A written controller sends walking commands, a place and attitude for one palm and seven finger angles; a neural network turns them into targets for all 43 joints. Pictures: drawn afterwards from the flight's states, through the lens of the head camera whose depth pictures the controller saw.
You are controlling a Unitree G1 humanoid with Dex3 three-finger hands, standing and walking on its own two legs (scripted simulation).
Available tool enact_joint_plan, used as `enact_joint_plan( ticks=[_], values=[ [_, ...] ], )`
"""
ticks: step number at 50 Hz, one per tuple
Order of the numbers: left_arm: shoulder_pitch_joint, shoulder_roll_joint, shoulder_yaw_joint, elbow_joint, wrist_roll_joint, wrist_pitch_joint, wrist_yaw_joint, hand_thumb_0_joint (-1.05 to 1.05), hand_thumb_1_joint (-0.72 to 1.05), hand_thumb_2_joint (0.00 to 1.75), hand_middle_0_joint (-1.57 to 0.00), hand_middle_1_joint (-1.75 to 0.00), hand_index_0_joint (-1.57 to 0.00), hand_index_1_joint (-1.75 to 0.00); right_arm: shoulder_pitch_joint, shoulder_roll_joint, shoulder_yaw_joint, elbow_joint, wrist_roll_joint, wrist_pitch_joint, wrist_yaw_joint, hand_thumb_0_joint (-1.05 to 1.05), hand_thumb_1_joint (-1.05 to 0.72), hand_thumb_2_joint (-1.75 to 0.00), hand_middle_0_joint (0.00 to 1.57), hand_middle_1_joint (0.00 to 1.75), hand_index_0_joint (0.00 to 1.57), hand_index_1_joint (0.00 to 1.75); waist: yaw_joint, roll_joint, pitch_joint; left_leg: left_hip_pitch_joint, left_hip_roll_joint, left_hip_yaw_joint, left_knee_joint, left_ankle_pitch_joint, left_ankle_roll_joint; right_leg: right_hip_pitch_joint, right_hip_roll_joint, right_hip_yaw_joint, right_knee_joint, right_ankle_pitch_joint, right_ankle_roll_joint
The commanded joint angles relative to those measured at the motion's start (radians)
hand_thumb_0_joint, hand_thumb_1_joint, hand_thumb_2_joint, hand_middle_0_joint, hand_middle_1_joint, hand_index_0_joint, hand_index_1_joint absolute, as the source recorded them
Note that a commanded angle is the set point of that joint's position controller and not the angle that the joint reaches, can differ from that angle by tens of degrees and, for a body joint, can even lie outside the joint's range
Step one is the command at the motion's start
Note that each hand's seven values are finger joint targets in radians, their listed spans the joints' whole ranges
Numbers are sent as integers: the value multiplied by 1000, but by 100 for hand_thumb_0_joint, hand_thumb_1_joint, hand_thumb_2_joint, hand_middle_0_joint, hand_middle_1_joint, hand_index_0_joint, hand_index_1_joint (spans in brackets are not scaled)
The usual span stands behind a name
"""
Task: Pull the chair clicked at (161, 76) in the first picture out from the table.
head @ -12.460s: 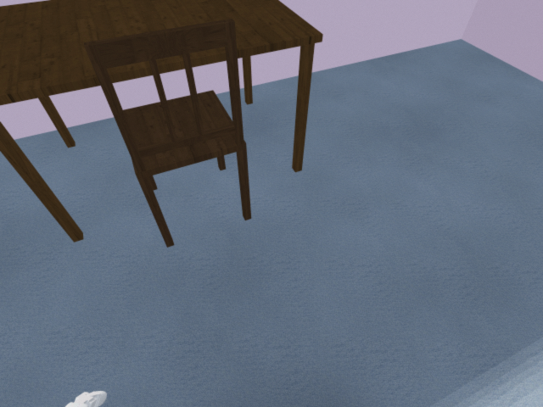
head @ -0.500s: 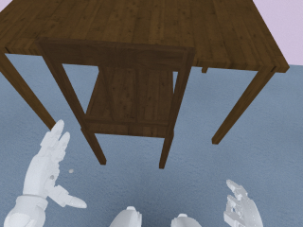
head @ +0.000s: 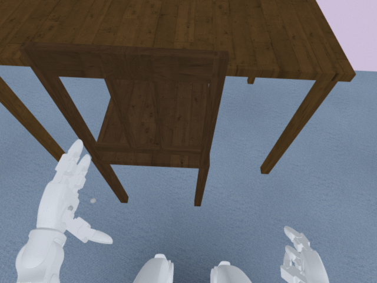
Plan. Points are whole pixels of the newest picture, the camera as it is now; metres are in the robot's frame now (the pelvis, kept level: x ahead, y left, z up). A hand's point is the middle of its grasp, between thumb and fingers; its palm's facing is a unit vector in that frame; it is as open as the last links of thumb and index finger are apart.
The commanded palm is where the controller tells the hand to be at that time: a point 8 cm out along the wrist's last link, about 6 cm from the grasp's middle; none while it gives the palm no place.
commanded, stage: aim the fingers beside a spindle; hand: left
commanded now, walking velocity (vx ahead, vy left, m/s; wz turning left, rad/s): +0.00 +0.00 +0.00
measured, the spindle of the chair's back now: (123, 117) +0.50 +0.19 -0.01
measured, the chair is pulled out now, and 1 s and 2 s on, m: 0.00 0.00 0.00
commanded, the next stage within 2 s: push the fingers through the gap in 1.58 s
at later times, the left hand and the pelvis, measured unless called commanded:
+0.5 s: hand (106, 184) +0.31 +0.19 +0.01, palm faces -0.02 -1.00 -0.05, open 16.9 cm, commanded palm +0.29 +0.24 +0.01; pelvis +0.00 +0.00 -0.01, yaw -1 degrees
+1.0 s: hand (117, 170) +0.35 +0.18 -0.01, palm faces -0.04 -1.00 -0.03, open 16.9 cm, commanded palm +0.33 +0.23 -0.01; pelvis -0.01 +0.01 -0.03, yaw -1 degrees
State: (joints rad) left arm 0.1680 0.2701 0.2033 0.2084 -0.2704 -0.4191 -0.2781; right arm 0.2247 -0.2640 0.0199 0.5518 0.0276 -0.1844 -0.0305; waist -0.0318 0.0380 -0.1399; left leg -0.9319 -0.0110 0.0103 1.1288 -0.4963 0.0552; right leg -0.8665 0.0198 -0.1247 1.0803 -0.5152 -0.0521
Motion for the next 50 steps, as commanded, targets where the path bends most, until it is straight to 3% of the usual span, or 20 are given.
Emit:
enact_joint_plan(
  ticks=[1, 7, 14, 17, 18, 19, 21, 26, 28, 30, 31, 33, 36, 40, 41, 44, 48, 50],
  values=[
    [-125, 146, 83, -170, -17, -78, 11, 0, -50, 30, -6, -8, -6, -8, -8, -137, -62, -128, 0, -42, -9, 0, -90, -90, 20, 30, 20, 30, -1, 9, -277, 179, 14, -66, -140, 276, -24, 157, -11, 101, -143, 254, 26],
    [-195, 166, 97, -129, -11, -92, 13, 0, -50, 30, -6, -8, -6, -8, -7, -140, -62, -114, -1, -33, -8, 0, -90, -90, 20, 30, 20, 30, -9, -1, -294, 155, 15, -58, -118, 274, -19, 155, -13, 115, -132, 266, 28],
    [-255, 137, 67, -82, -4, -97, 15, 0, -50, 30, -6, -8, -6, -8, 0, -141, -64, -107, -2, -26, -3, 0, -90, -90, 20, 30, 20, 30, -13, 5, -315, 152, 14, -56, -104, 280, -19, 137, -17, 118, -116, 280, 30],
    [-277, 167, 102, -42, -2, -97, 22, 0, -50, 30, -6, -8, -6, -8, 2, -144, -65, -103, -3, -19, -3, 0, -90, -90, 20, 30, 20, 30, -8, -21, -313, 120, 14, -54, -94, 265, -18, 141, -15, 127, -113, 269, 30],
    [-302, 151, 80, -46, 2, -99, 21, 0, -50, 30, -6, -8, -6, -8, 2, -142, -63, -104, -4, -16, -1, 0, -90, -90, 20, 30, 20, 30, -13, -3, -316, 120, 12, -54, -94, 268, -18, 139, -18, 126, -108, 277, 29],
    [-299, 173, 109, -39, 0, -101, 23, 0, -50, 30, -6, -8, -6, -8, 6, -142, -65, -102, -4, -14, -1, 0, -90, -90, 20, 30, 20, 30, -3, -4, -326, 122, 13, -55, -93, 273, -20, 145, -18, 126, -104, 280, 28],
    [-344, 142, 70, -52, 5, -107, 24, 0, -50, 30, -6, -8, -6, -8, 0, -140, -64, -105, -5, -12, 1, 0, -90, -90, 20, 30, 20, 30, -14, 21, -338, 140, 14, -56, -90, 277, -20, 119, -17, 121, -95, 278, 28],
    [-386, 157, 82, 5, 17, -108, 34, 0, -50, 30, -6, -8, -6, -8, 12, -147, -65, -97, -6, -1, 3, 0, -90, -90, 20, 30, 20, 30, -16, -1, -324, 118, 18, -66, -83, 254, -23, 86, -14, 115, -82, 247, 25],
    [-423, 131, 51, 0, 22, -112, 38, 0, -50, 30, -6, -8, -6, -8, 9, -145, -65, -96, -9, 0, 5, 0, -90, -90, 20, 30, 20, 30, -19, 30, -337, 138, 17, -68, -79, 253, -23, 60, -15, 112, -77, 234, 24],
    [-441, 137, 54, 11, 25, -112, 42, 0, -50, 30, -6, -8, -6, -8, 15, -149, -65, -95, -9, 4, 6, 0, -90, -90, 20, 30, 20, 30, -22, 7, -361, 140, 19, -73, -75, 265, -24, 61, -14, 109, -66, 245, 24],
    [-452, 130, 47, 0, 28, -116, 44, 0, -50, 30, -6, -8, -6, -8, 15, -147, -66, -95, -11, 5, 6, 0, -90, -90, 20, 30, 20, 30, -18, 23, -375, 153, 18, -75, -73, 279, -25, 58, -14, 108, -61, 253, 22],
    [-434, 141, 62, 26, 30, -112, 55, 0, -50, 30, -6, -8, -6, -8, 17, -149, -66, -94, -11, 13, 9, 0, -90, -90, 20, 30, 20, 30, -15, 17, -375, 148, 20, -75, -71, 285, -27, 50, -13, 105, -57, 255, 22],
    [-511, 140, 58, 84, 39, -109, 64, 0, -50, 30, -6, -8, -6, -8, 20, -153, -64, -84, -12, 26, 9, 0, -90, -90, 20, 30, 20, 30, -31, -14, -337, 101, 19, -75, -58, 227, -25, 16, -10, 109, -57, 208, 24],
    [-548, 152, 67, 61, 49, -130, 77, 0, -50, 30, -6, -8, -6, -8, 24, -153, -66, -89, -17, 33, 11, 0, -90, -90, 20, 30, 20, 30, -14, 37, -412, 153, 20, -84, -56, 268, -31, 8, -10, 104, -33, 222, 18],
    [-563, 113, 24, 53, 51, -130, 75, 0, -50, 30, -6, -8, -6, -8, 24, -150, -64, -89, -16, 34, 14, 0, -90, -90, 20, 30, 20, 30, -26, 58, -425, 184, 23, -90, -56, 289, -34, -14, -10, 97, -29, 231, 19],
    [-568, 120, 37, 113, 52, -122, 82, 0, -50, 30, -6, -8, -6, -8, 32, -156, -67, -78, -17, 47, 18, 0, -90, -90, 20, 30, 20, 30, -33, 5, -403, 143, 24, -91, -47, 268, -32, -20, -8, 97, -27, 220, 22],
    [-613, 135, 44, 125, 64, -127, 91, 0, -50, 30, -6, -8, -6, -8, 37, -158, -67, -77, -18, 59, 22, 0, -90, -90, 20, 30, 20, 30, -29, 37, -405, 145, 24, -97, -42, 279, -38, -43, -8, 92, -9, 221, 16],
    [-594, 138, 59, 144, 61, -126, 98, 0, -50, 30, -6, -8, -6, -8, 41, -158, -69, -77, -18, 67, 25, 0, -90, -90, 20, 30, 20, 30, -25, 15, -405, 143, 27, -100, -43, 271, -40, -47, -6, 89, -11, 211, 17]
  ],
)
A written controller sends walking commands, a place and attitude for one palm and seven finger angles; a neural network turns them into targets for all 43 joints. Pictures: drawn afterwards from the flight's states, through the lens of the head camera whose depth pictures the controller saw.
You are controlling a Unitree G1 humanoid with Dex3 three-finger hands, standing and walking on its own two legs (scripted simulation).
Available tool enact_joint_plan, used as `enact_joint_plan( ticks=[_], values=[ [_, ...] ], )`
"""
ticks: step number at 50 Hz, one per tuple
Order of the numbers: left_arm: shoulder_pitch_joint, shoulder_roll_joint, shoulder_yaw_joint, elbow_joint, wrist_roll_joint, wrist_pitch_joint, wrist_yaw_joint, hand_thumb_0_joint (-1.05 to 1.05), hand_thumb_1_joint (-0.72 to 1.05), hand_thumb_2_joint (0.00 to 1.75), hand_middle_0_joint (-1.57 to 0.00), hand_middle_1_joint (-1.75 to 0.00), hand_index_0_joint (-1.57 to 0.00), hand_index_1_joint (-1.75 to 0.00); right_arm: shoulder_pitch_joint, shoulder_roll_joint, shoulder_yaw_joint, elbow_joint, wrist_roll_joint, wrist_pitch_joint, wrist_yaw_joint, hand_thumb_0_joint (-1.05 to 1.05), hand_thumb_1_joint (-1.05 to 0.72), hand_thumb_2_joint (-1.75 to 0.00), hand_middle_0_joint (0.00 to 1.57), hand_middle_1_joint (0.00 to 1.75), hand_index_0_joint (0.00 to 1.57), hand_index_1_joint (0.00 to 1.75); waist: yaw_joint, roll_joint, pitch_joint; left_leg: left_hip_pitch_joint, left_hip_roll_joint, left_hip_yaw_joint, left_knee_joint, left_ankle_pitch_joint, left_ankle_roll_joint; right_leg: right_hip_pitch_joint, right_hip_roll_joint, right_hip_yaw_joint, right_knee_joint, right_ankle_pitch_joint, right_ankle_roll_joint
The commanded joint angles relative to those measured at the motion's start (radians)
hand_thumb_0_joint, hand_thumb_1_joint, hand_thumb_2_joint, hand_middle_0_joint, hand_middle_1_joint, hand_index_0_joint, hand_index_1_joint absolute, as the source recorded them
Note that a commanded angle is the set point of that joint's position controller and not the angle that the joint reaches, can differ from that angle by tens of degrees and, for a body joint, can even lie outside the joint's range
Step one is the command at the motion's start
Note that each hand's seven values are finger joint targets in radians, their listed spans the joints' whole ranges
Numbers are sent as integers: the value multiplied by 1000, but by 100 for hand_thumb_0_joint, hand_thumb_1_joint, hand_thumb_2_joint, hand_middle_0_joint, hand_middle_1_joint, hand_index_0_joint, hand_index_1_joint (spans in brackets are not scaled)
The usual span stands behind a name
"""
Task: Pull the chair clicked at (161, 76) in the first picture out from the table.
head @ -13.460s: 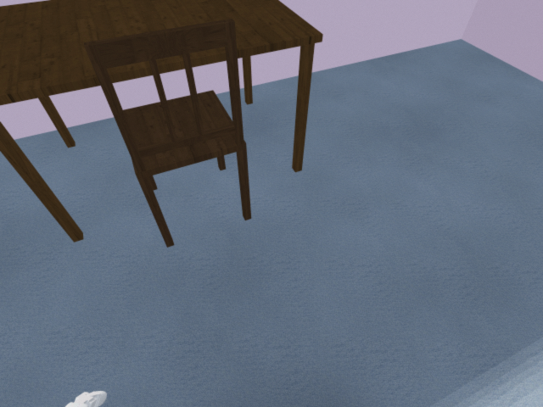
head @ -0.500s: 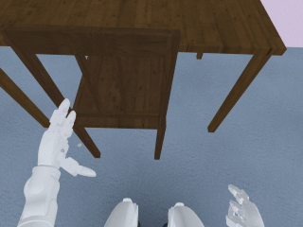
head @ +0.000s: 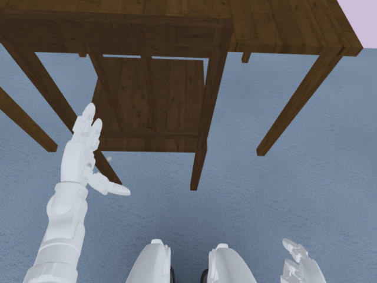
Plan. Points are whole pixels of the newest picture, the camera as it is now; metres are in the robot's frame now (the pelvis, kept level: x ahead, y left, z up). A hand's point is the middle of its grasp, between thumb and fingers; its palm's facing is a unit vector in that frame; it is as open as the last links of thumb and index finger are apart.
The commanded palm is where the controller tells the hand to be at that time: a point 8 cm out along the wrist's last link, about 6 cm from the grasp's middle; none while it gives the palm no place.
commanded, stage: aim the fingers beside a spindle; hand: left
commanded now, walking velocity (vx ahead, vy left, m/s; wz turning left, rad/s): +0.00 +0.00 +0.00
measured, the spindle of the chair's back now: (113, 99) +0.51 +0.19 +0.02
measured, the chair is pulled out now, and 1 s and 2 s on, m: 0.00 0.00 0.00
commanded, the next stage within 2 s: push the fingers through the gap in 0.58 s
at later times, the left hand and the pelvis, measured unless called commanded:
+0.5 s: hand (113, 158) +0.36 +0.16 +0.02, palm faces -0.01 -1.00 -0.04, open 16.9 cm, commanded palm +0.33 +0.22 +0.02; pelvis +0.00 +0.00 +0.00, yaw +0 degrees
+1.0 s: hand (120, 145) +0.39 +0.16 +0.02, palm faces +0.01 -1.00 -0.07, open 16.9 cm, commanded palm +0.36 +0.21 +0.02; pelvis +0.00 -0.02 +0.00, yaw +0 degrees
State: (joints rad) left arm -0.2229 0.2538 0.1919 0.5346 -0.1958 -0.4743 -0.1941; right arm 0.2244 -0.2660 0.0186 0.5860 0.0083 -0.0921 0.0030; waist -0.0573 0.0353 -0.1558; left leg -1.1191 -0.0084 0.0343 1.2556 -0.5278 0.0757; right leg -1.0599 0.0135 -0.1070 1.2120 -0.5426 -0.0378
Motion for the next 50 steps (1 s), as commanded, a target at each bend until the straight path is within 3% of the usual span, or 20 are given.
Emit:
enact_joint_plan(
  ticks=[1, 3, 4, 9, 11, 13, 14, 16, 17, 18, 23, 25, 27, 29, 37, 40, 43, 44, 47, 50],
  values=[
    [-209, 160, 71, -182, -11, -74, 16, 0, -50, 30, -6, -8, -6, -8, 39, -157, -66, -116, 2, -21, -8, 0, -90, -90, 20, 30, 20, 30, 3, 14, -387, 318, 22, -120, -171, 292, -58, 157, 0, 77, -144, 234, 3],
    [-223, 170, 73, -212, -4, -81, 18, 0, -50, 30, -6, -8, -6, -8, 44, -157, -68, -118, 2, -20, -6, 0, -90, -90, 20, 30, 20, 30, 9, 58, -414, 364, 27, -134, -177, 330, -66, 139, 0, 69, -132, 243, -2],
    [-227, 140, 46, -224, -7, -83, 20, 0, -50, 30, -6, -8, -6, -8, 43, -154, -67, -122, 2, -19, -3, 0, -90, -90, 20, 30, 20, 30, 3, 60, -425, 384, 27, -136, -178, 340, -67, 136, 0, 68, -135, 248, 0],
    [-211, 104, 13, -230, -2, -76, 31, 0, -50, 30, -6, -8, -6, -8, 52, -155, -73, -112, 3, -13, 0, 0, -90, -90, 20, 30, 20, 30, -10, 45, -415, 413, 37, -154, -182, 354, -74, 101, 0, 57, -134, 241, 4],
    [-192, 109, 23, -193, -1, -67, 38, 0, -50, 30, -6, -8, -6, -8, 51, -157, -72, -110, 4, -6, 1, 0, -90, -90, 20, 30, 20, 30, -9, 11, -384, 374, 34, -151, -184, 324, -70, 111, 2, 58, -139, 229, 3],
    [-224, 125, 30, -203, 9, -73, 44, 0, -50, 30, -6, -8, -6, -8, 51, -158, -72, -111, 4, -3, 0, 0, -90, -90, 20, 30, 20, 30, -7, 31, -381, 378, 33, -153, -184, 329, -72, 100, 0, 59, -131, 229, 1],
    [-224, 101, 6, -224, 9, -76, 44, 0, -50, 30, -6, -8, -6, -8, 47, -153, -71, -116, 2, -4, 3, 0, -90, -90, 20, 30, 20, 30, -5, 57, -397, 394, 32, -154, -185, 328, -74, 98, -1, 59, -133, 222, 0],
    [-216, 111, 17, -219, 10, -79, 50, 0, -50, 30, -6, -8, -6, -8, 48, -155, -73, -115, 4, 0, 2, 0, -90, -90, 20, 30, 20, 30, -8, 29, -392, 396, 36, -158, -185, 319, -74, 94, 1, 60, -137, 219, 1],
    [-236, 110, 9, -237, 11, -85, 52, 0, -50, 30, -6, -8, -6, -8, 48, -155, -72, -116, 2, -1, 1, 0, -90, -90, 20, 30, 20, 30, -11, 48, -400, 410, 36, -161, -184, 335, -76, 88, 2, 58, -133, 223, 0],
    [-222, 118, 21, -259, 10, -88, 54, 0, -50, 30, -6, -8, -6, -8, 48, -153, -73, -119, 2, -1, 3, 0, -90, -90, 20, 30, 20, 30, 3, 62, -419, 419, 33, -155, -185, 350, -78, 104, 0, 60, -130, 234, -1],
    [-177, 97, 3, -234, 14, -78, 64, 0, -50, 30, -6, -8, -6, -8, 42, -147, -70, -122, 3, 7, 6, 0, -90, -90, 20, 30, 20, 30, -3, 26, -381, 381, 29, -146, -185, 335, -72, 125, 0, 62, -139, 243, 1],
    [-143, 116, 28, -224, 13, -76, 65, 0, -50, 30, -6, -8, -6, -8, 35, -148, -70, -127, 5, 11, 6, 0, -90, -90, 20, 30, 20, 30, 5, 8, -376, 355, 26, -134, -184, 315, -67, 145, 2, 69, -144, 244, 1],
    [-194, 91, -8, -249, 16, -82, 63, 0, -50, 30, -6, -8, -6, -8, 33, -145, -69, -129, 5, 11, 5, 0, -90, -90, 20, 30, 20, 30, -11, 19, -372, 358, 26, -138, -179, 306, -63, 130, 2, 67, -141, 235, 1],
    [-195, 85, -16, -252, 15, -85, 62, 0, -50, 30, -6, -8, -6, -8, 33, -145, -69, -127, 4, 9, 3, 0, -90, -90, 20, 30, 20, 30, -10, 20, -388, 362, 25, -133, -172, 304, -60, 137, 0, 73, -143, 241, 2],
    [-297, 127, 10, -224, 24, -93, 68, 0, -50, 30, -6, -8, -6, -8, 37, -147, -65, -109, 1, 1, -7, 0, -90, -90, 20, 30, 20, 30, -17, 43, -392, 330, 17, -122, -152, 272, -54, 134, 1, 87, -141, 225, 1],
    [-334, 116, 5, -187, 25, -88, 68, 0, -50, 30, -6, -8, -6, -8, 40, -144, -64, -102, 1, 2, -8, 0, -90, -90, 20, 30, 20, 30, -22, 27, -405, 314, 13, -113, -144, 271, -51, 154, -1, 94, -145, 240, 5],
    [-310, 172, 68, -118, 20, -73, 63, 0, -50, 30, -6, -8, -6, -8, 50, -145, -61, -100, 3, 9, -10, 0, -90, -90, 20, 30, 20, 30, -16, -23, -413, 244, 8, -91, -131, 277, -42, 223, 0, 116, -151, 283, 9],
    [-340, 188, 77, -125, 20, -75, 58, 0, -50, 30, -6, -8, -6, -8, 51, -144, -60, -99, 4, 10, -10, 0, -90, -90, 20, 30, 20, 30, -12, 6, -414, 235, 7, -86, -130, 277, -44, 230, -2, 120, -148, 288, 7],
    [-352, 166, 61, -115, 15, -72, 44, 0, -50, 30, -6, -8, -6, -8, 63, -142, -61, -104, 4, 10, -7, 0, -90, -90, 20, 30, 20, 30, -18, 6, -437, 251, 6, -85, -130, 300, -41, 245, 1, 122, -151, 313, 8],
    [-363, 194, 87, -88, 9, -73, 37, 0, -50, 30, -6, -8, -6, -8, 73, -146, -63, -96, 6, 13, -6, 0, -90, -90, 20, 30, 20, 30, -20, -11, -424, 233, 8, -79, -129, 299, -41, 256, 1, 128, -156, 325, 10]
  ],
)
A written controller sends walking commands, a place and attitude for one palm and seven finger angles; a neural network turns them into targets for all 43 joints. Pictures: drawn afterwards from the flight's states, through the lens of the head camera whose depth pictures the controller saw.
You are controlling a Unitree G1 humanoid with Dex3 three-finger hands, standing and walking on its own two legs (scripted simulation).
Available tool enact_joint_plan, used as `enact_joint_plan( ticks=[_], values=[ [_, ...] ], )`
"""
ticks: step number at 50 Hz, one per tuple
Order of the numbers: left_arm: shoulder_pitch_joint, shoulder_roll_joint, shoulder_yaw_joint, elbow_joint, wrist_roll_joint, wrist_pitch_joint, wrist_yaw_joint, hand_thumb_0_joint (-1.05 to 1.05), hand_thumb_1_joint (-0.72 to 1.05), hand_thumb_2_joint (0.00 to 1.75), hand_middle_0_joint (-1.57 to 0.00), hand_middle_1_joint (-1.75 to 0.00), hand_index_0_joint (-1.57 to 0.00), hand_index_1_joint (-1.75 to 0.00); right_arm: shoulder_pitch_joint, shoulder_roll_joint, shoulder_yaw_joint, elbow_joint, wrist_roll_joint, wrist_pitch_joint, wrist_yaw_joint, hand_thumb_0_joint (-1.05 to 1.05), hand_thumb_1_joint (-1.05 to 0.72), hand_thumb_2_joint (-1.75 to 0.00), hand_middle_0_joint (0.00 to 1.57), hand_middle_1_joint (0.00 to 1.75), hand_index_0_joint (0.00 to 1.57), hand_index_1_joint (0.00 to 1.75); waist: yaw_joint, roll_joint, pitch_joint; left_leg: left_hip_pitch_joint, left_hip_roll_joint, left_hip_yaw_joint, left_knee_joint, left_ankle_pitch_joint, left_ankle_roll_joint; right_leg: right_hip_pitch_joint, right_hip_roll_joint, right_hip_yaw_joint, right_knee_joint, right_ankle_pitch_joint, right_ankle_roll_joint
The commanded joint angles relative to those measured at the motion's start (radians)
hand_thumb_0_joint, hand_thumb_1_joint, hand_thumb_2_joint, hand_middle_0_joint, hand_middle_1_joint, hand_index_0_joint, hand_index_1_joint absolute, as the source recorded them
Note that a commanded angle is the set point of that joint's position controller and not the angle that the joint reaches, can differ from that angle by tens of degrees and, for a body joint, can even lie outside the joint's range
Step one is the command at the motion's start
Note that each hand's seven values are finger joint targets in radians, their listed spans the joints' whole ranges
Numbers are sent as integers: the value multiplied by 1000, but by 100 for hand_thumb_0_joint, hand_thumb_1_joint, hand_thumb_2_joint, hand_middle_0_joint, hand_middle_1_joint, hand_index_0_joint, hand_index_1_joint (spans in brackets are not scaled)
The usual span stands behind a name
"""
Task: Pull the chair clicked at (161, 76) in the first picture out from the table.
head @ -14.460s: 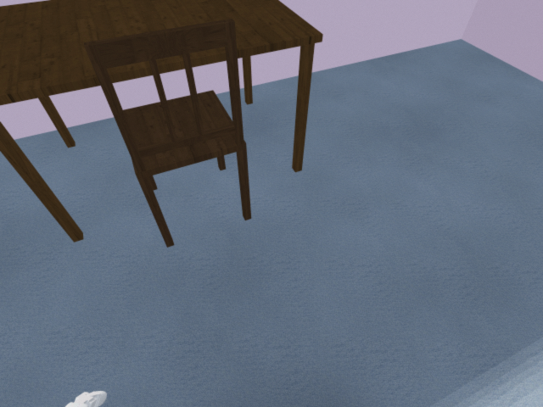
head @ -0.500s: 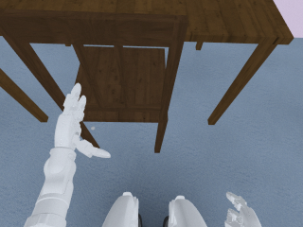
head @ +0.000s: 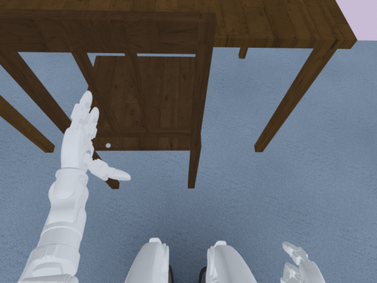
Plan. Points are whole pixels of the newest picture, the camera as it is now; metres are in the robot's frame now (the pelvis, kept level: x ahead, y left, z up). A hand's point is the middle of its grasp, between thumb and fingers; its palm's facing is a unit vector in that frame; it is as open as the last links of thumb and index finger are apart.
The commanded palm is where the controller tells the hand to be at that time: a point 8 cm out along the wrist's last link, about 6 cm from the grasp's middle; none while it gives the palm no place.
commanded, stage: push the fingers through the gap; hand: left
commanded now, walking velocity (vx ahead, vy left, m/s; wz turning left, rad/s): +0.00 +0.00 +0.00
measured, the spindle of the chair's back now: (101, 98) +0.51 +0.21 +0.03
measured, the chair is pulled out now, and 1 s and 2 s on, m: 0.00 0.00 0.00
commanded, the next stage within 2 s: hook a spindle and tug to test in 1.28 s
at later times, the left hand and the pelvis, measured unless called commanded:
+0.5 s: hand (107, 125) +0.44 +0.18 +0.02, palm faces +0.01 -1.00 -0.05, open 16.9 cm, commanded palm +0.42 +0.23 +0.02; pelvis +0.00 +0.01 +0.00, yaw -1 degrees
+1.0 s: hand (113, 109) +0.48 +0.17 +0.03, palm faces +0.01 -1.00 -0.06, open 16.9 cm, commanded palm +0.45 +0.22 +0.02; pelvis +0.00 +0.02 -0.01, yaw -2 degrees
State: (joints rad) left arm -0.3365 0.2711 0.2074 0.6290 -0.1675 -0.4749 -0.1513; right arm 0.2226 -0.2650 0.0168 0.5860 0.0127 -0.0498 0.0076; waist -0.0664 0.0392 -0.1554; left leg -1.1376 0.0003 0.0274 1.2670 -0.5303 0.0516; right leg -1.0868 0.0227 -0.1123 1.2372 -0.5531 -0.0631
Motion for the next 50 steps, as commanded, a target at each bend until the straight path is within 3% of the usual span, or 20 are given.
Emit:
enact_joint_plan(
  ticks=[1, 6, 7, 9, 14, 15, 16, 19, 20, 21, 22, 24, 27, 32, 35, 37, 44, 47, 49, 50],
  values=[
    [-259, 155, 53, -176, -19, -72, -11, 0, -50, 30, -6, -8, -6, -8, 77, -144, -61, -94, 1, -30, -10, 0, -90, -90, 20, 30, 20, 30, -19, -3, -424, 249, -2, -68, -136, 304, -15, 279, -9, 137, -184, 344, 37],
    [-357, 214, 98, -93, -14, -84, -23, 0, -50, 30, -6, -8, -6, -8, 95, -148, -58, -73, 1, -28, -13, 0, -90, -90, 20, 30, 20, 30, -36, -27, -380, 179, -2, -59, -121, 242, -11, 275, -8, 158, -197, 284, 39],
    [-405, 227, 103, -98, -15, -94, -24, 0, -50, 30, -6, -8, -6, -8, 98, -150, -57, -70, 1, -30, -15, 0, -90, -90, 20, 30, 20, 30, -42, -7, -383, 176, -2, -60, -115, 238, -10, 265, -8, 162, -194, 272, 37],
    [-433, 263, 131, -74, -9, -103, -30, 0, -50, 30, -6, -8, -6, -8, 113, -153, -58, -60, -2, -33, -17, 0, -90, -90, 20, 30, 20, 30, -35, 10, -424, 190, 0, -60, -110, 254, -11, 281, -8, 167, -191, 284, 36],
    [-470, 249, 111, -53, -9, -102, -48, 0, -50, 30, -6, -8, -6, -8, 134, -162, -62, -52, -7, -31, -10, 0, -90, -90, 20, 30, 20, 30, -37, 78, -488, 302, 5, -82, -123, 344, -18, 232, -4, 130, -165, 343, 31],
    [-453, 227, 100, -31, -12, -92, -50, 0, -50, 30, -6, -8, -6, -8, 137, -161, -63, -51, -7, -28, -7, 0, -90, -90, 20, 30, 20, 30, -40, 64, -482, 305, 4, -83, -125, 344, -17, 229, -2, 127, -172, 342, 33],
    [-440, 250, 122, -9, -12, -86, -47, 0, -50, 30, -6, -8, -6, -8, 144, -166, -65, -49, -6, -22, -7, 0, -90, -90, 20, 30, 20, 30, -38, 30, -467, 292, 7, -84, -129, 350, -17, 237, -1, 123, -172, 350, 33],
    [-480, 239, 115, 29, -10, -74, -44, 0, -50, 30, -6, -8, -6, -8, 149, -165, -62, -48, -5, -13, -3, 0, -90, -90, 20, 30, 20, 30, -49, 27, -441, 259, 4, -79, -128, 331, -13, 227, -2, 123, -173, 340, 36],
    [-475, 278, 154, 45, -7, -75, -39, 0, -50, 30, -6, -8, -6, -8, 156, -169, -63, -47, -8, -9, -3, 0, -90, -90, 20, 30, 20, 30, -38, 11, -441, 247, 4, -80, -129, 321, -14, 237, 0, 123, -173, 329, 35],
    [-487, 280, 155, 50, -4, -78, -35, 0, -50, 30, -6, -8, -6, -8, 154, -168, -62, -50, -9, -5, -3, 0, -90, -90, 20, 30, 20, 30, -47, -7, -440, 231, 3, -77, -126, 308, -11, 242, 0, 129, -177, 323, 38],
    [-516, 300, 165, 34, 0, -92, -32, 0, -50, 30, -6, -8, -6, -8, 155, -168, -61, -51, -10, -6, -4, 0, -90, -90, 20, 30, 20, 30, -43, 18, -450, 243, 5, -79, -125, 316, -12, 232, 0, 128, -168, 325, 34],
    [-541, 274, 144, 12, 6, -109, -29, 0, -50, 30, -6, -8, -6, -8, 160, -165, -62, -50, -15, -4, 0, 0, -90, -90, 20, 30, 20, 30, -44, 70, -476, 316, 8, -89, -132, 353, -19, 193, 1, 114, -161, 331, 32],
    [-556, 264, 132, 35, 12, -118, -23, 0, -50, 30, -6, -8, -6, -8, 172, -170, -65, -45, -17, 0, 4, 0, -90, -90, 20, 30, 20, 30, -58, 47, -483, 344, 15, -106, -134, 371, -21, 164, 6, 101, -154, 323, 32],
    [-633, 228, 98, 85, 30, -114, -14, 0, -50, 30, -6, -8, -6, -8, 183, -174, -68, -33, -18, 16, 8, 0, -90, -90, 20, 30, 20, 30, -79, 72, -452, 377, 20, -126, -141, 351, -27, 83, 6, 85, -155, 272, 30],
    [-643, 255, 125, 103, 38, -120, 3, 0, -50, 30, -6, -8, -6, -8, 190, -178, -69, -27, -24, 26, 10, 0, -90, -90, 20, 30, 20, 30, -68, 91, -473, 405, 23, -135, -145, 374, -36, 74, 6, 81, -152, 271, 28],
    [-667, 267, 135, 131, 46, -123, 15, 0, -50, 30, -6, -8, -6, -8, 197, -180, -66, -25, -25, 33, 11, 0, -90, -90, 20, 30, 20, 30, -79, 59, -464, 391, 25, -141, -142, 374, -32, 69, 8, 78, -149, 271, 29],
    [-773, 281, 140, 186, 75, -147, 32, 0, -50, 30, -6, -8, -6, -8, 215, -181, -65, -16, -37, 57, 18, 0, -90, -90, 20, 30, 20, 30, -89, 97, -507, 417, 27, -156, -131, 383, -38, 41, 10, 76, -136, 260, 28],
    [-712, 262, 136, 197, 74, -137, 28, 0, -50, 30, -6, -8, -6, -8, 218, -177, -65, -32, -35, 72, 25, 0, -90, -90, 20, 30, 20, 30, -80, 98, -516, 420, 26, -148, -135, 423, -38, 67, 12, 75, -139, 294, 27],
    [-682, 290, 157, 204, 73, -129, 29, 0, -50, 30, -6, -8, -6, -8, 219, -181, -65, -33, -33, 88, 28, 0, -90, -90, 20, 30, 20, 30, -74, 72, -505, 398, 27, -141, -137, 423, -36, 89, 13, 78, -143, 306, 27],
    [-665, 259, 136, 215, 73, -123, 26, 0, -50, 30, -6, -8, -6, -8, 218, -174, -62, -40, -31, 92, 32, 0, -90, -90, 20, 30, 20, 30, -74, 70, -487, 381, 23, -135, -141, 404, -33, 94, 14, 78, -150, 299, 29]
  ],
)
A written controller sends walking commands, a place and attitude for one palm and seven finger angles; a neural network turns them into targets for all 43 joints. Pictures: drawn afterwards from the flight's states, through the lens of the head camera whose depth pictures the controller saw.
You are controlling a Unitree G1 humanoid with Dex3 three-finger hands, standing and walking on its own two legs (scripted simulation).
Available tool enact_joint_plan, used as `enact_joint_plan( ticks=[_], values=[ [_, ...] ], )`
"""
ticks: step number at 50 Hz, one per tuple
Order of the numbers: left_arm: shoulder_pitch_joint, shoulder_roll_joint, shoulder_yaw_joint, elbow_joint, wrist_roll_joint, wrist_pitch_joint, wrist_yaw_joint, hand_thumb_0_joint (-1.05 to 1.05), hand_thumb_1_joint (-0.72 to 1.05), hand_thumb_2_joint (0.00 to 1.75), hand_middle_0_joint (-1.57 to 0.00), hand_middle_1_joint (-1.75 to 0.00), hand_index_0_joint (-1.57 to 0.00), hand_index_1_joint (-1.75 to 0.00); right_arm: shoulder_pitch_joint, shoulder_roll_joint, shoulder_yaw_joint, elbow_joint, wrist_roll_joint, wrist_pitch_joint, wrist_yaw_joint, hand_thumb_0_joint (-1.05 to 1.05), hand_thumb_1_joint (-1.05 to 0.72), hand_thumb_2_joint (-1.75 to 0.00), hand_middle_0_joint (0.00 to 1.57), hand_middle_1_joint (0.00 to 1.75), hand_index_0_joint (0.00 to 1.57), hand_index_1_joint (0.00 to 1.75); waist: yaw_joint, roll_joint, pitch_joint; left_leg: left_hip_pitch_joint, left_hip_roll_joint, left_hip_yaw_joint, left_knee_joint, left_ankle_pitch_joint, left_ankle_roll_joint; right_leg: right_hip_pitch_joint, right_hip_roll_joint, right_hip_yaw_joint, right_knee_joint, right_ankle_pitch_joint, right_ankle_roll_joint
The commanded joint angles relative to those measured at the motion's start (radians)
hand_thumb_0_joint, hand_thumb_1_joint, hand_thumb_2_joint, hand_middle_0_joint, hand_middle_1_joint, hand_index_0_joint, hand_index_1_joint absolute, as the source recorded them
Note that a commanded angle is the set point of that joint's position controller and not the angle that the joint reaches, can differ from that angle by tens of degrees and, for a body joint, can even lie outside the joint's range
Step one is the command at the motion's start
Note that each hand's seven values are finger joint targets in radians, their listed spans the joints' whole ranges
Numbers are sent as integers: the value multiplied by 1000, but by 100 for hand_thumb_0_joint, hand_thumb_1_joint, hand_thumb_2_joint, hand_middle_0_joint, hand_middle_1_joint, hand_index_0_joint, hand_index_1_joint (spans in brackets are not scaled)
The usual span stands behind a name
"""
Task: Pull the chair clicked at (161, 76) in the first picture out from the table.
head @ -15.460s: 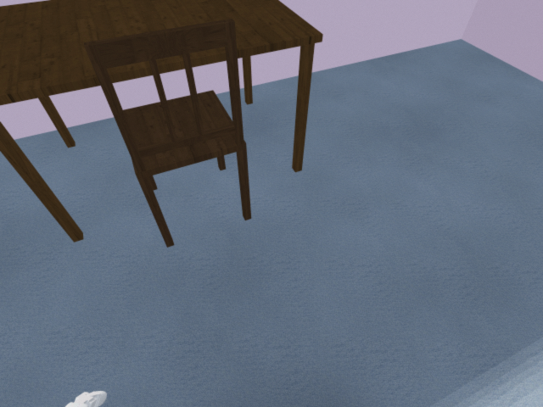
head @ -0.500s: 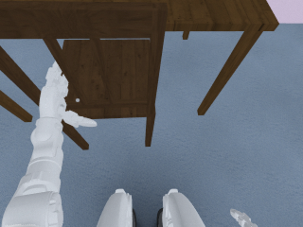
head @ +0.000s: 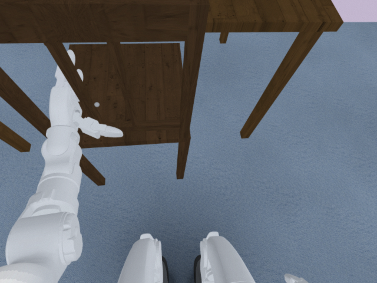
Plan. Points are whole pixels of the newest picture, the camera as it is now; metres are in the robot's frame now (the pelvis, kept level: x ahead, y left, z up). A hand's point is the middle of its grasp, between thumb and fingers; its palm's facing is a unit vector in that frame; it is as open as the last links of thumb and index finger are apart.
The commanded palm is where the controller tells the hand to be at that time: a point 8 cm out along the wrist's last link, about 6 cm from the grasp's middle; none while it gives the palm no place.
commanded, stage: push the fingers through the gap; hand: left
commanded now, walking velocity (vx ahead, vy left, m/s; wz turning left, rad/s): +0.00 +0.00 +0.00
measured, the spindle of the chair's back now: (82, 93) +0.51 +0.20 +0.03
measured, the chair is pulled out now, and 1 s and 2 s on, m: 0.00 0.00 0.04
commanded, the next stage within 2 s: hook a spindle and tug to test in 0.28 s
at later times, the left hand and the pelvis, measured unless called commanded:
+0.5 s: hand (93, 106) +0.47 +0.18 +0.03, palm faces +0.06 -1.00 -0.06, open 16.8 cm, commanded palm +0.45 +0.22 +0.03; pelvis +0.00 -0.01 +0.00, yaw +0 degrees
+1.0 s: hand (95, 104) +0.48 +0.17 +0.02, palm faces +0.06 -1.00 -0.04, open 10.6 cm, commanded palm +0.45 +0.21 +0.03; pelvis +0.01 +0.00 +0.00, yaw +0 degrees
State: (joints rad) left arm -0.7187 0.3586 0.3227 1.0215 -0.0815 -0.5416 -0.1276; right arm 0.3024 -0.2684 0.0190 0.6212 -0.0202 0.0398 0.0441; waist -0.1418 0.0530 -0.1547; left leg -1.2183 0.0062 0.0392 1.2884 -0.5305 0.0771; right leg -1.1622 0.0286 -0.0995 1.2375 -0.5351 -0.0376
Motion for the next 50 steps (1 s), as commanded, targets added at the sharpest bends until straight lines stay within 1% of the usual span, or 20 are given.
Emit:
enact_joint_plan(
  ticks=[1, 4, 5, 8, 9, 12, 13, 19, 22, 26, 28, 29, 34, 37, 39, 40, 44, 46, 47, 50],
  values=[
    [-305, 191, 38, -200, -19, -58, 6, 0, -50, 30, -6, -8, -6, -8, 136, -173, -67, -74, 2, 5, -6, 0, -90, -90, 20, 30, 20, 30, -4, 30, -488, 437, 16, -139, -158, 376, -52, 190, 9, 71, -156, 278, 6],
    [-292, 221, 58, -220, -15, -71, 12, 0, -50, 30, -6, -8, -6, -8, 132, -172, -64, -79, 3, 10, -8, 0, -90, -90, 20, 30, 20, 30, 6, 58, -486, 430, 13, -131, -163, 366, -53, 203, 8, 78, -158, 277, 4],
    [-329, 193, 29, -240, -16, -77, 10, 0, -50, 30, -6, -8, -6, -8, 131, -167, -63, -75, 2, 9, -8, 0, -90, -90, 20, 30, 20, 30, -13, 53, -487, 433, 13, -129, -159, 365, -49, 204, 9, 80, -162, 284, 7],
    [-330, 188, 21, -252, -15, -92, 9, 0, -50, 30, -6, -8, -6, -8, 133, -170, -67, -65, 2, 7, -8, 0, -90, -90, 20, 30, 20, 30, -9, 89, -492, 489, 21, -149, -163, 387, -60, 159, 10, 71, -156, 270, 2],
    [-362, 177, 7, -249, -18, -94, 10, 0, -50, 30, -6, -8, -6, -8, 135, -171, -68, -56, 1, 7, -10, 0, -90, -90, 20, 30, 20, 30, -27, 77, -480, 485, 21, -148, -159, 376, -57, 151, 10, 72, -161, 265, 5],
    [-339, 211, 37, -231, -17, -95, 9, 0, -50, 30, -6, -8, -6, -8, 139, -174, -67, -54, 1, 5, -13, 0, -90, -90, 20, 30, 20, 30, -13, 74, -484, 464, 16, -140, -162, 372, -55, 180, 9, 75, -160, 273, 3],
    [-335, 168, 3, -209, -15, -91, 6, 0, -50, 30, -6, -8, -6, -8, 133, -169, -65, -56, 2, 6, -11, 0, -90, -90, 20, 30, 20, 30, -19, 82, -473, 468, 15, -142, -163, 369, -56, 166, 9, 74, -163, 267, 4],
    [-345, 252, 70, -181, -17, -91, -3, 0, -50, 30, -6, -8, -6, -8, 129, -174, -60, -60, 0, 9, -16, 0, -90, -90, 20, 30, 20, 30, -10, 61, -477, 394, 6, -119, -145, 347, -45, 221, 8, 90, -160, 287, 5],
    [-354, 210, 34, -192, -21, -93, -19, 0, -50, 30, -11, -24, -11, -24, 125, -165, -59, -70, 3, 10, -15, 0, -90, -90, 20, 30, 20, 30, -16, 71, -484, 409, 6, -119, -144, 365, -44, 221, 9, 89, -157, 303, 4],
    [-359, 228, 45, -186, -26, -85, -23, 0, -50, 30, -18, -46, -18, -46, 129, -174, -62, -64, 3, 13, -15, 0, -90, -90, 20, 30, 20, 30, -16, 61, -487, 407, 9, -125, -139, 355, -44, 211, 11, 90, -158, 287, 6],
    [-364, 177, 9, -208, -33, -85, -26, 0, -50, 30, -22, -57, -22, -57, 125, -168, -63, -67, 4, 10, -14, 0, -90, -90, 20, 30, 20, 30, -21, 92, -510, 452, 9, -128, -139, 386, -47, 191, 9, 85, -158, 301, 6],
    [-355, 216, 40, -190, -30, -82, -22, 0, -50, 30, -24, -63, -24, -63, 132, -176, -66, -58, 3, 12, -16, 0, -90, -90, 20, 30, 20, 30, -20, 63, -502, 442, 12, -131, -136, 387, -47, 192, 11, 83, -156, 303, 5],
    [-368, 205, 30, -216, -26, -82, -10, 0, -50, 30, -32, -90, -32, -90, 130, -172, -65, -57, 2, 12, -16, 0, -90, -90, 20, 30, 20, 30, -19, 84, -515, 465, 14, -135, -138, 413, -50, 185, 9, 79, -152, 315, 6],
    [-368, 206, 29, -214, -23, -80, -1, 0, -33, 37, -38, -107, -38, -107, 135, -170, -63, -56, 0, 13, -15, 0, -90, -90, 20, 30, 20, 30, -25, 69, -513, 453, 13, -133, -137, 414, -47, 194, 12, 80, -151, 324, 7],
    [-343, 219, 39, -210, -13, -81, 1, 0, -22, 42, -41, -118, -41, -118, 131, -170, -64, -58, 0, 14, -12, 0, -90, -90, 20, 30, 20, 30, -10, 91, -513, 453, 13, -130, -139, 414, -52, 196, 10, 80, -150, 320, 4],
    [-351, 174, 2, -204, -13, -77, -3, 0, -16, 44, -43, -123, -43, -123, 131, -164, -62, -61, 1, 15, -10, 0, -90, -90, 20, 30, 20, 30, -24, 77, -501, 451, 11, -131, -140, 409, -49, 192, 12, 78, -154, 317, 6],
    [-351, 169, 5, -193, -21, -76, -3, 0, 6, 54, -50, -145, -50, -145, 134, -165, -63, -58, 1, 16, -11, 0, -90, -90, 20, 30, 20, 30, -28, 66, -495, 444, 12, -131, -141, 407, -47, 194, 12, 79, -158, 321, 7],
    [-347, 201, 27, -218, -24, -79, -7, 0, 17, 59, -50, -145, -50, -145, 138, -170, -66, -57, 1, 16, -12, 0, -90, -90, 20, 30, 20, 30, -16, 73, -512, 448, 11, -127, -141, 420, -49, 218, 12, 83, -157, 335, 5],
    [-337, 181, 10, -235, -26, -81, -9, 0, 23, 61, -50, -145, -50, -145, 137, -167, -66, -64, 2, 15, -10, 0, -90, -90, 20, 30, 20, 30, -14, 100, -532, 482, 13, -133, -145, 448, -52, 202, 13, 77, -150, 342, 2],
    [-309, 159, -2, -228, -29, -75, -6, 0, 40, 68, -50, -145, -50, -145, 133, -166, -68, -61, 3, 18, -6, 0, -90, -90, 20, 30, 20, 30, -19, 73, -502, 485, 16, -136, -150, 441, -54, 189, 14, 72, -161, 329, 4]
  ],
)
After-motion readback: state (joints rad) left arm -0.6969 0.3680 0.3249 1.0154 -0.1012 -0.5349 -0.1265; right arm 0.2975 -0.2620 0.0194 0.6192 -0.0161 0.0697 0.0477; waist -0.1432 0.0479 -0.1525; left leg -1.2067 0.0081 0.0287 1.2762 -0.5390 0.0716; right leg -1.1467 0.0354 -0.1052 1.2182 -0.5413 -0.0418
